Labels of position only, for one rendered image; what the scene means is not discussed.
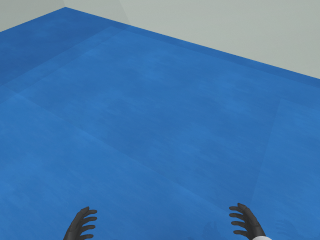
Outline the robot right hand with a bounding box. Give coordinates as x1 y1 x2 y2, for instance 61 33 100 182
229 203 266 240

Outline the robot left hand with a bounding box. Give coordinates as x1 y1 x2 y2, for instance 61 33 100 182
63 206 97 240

